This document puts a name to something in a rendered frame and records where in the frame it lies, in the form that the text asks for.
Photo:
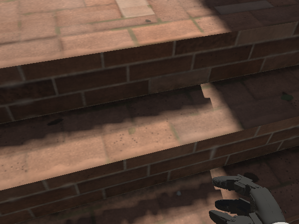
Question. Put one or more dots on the right robot hand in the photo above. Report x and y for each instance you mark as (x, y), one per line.
(262, 208)

